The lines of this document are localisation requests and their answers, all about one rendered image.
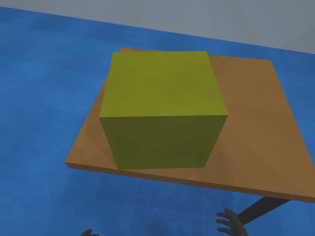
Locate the carton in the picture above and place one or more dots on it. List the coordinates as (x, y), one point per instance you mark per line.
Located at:
(161, 109)

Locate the table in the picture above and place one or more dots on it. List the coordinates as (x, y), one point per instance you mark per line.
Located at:
(259, 151)

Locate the robot right hand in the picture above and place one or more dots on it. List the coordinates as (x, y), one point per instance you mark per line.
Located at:
(234, 223)

